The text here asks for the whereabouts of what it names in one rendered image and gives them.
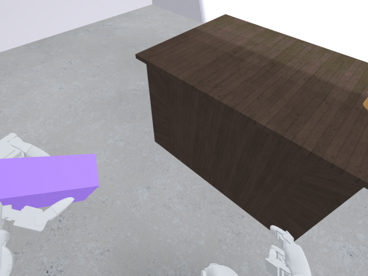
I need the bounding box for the robot left hand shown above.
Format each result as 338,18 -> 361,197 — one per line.
0,133 -> 74,232

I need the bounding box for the table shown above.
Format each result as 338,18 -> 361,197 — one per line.
135,14 -> 368,241

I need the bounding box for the robot right hand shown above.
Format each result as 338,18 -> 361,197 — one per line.
266,225 -> 312,276

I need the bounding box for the sponge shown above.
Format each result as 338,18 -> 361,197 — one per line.
0,154 -> 99,211

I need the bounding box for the robot left forearm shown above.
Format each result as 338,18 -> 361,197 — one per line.
0,230 -> 14,276

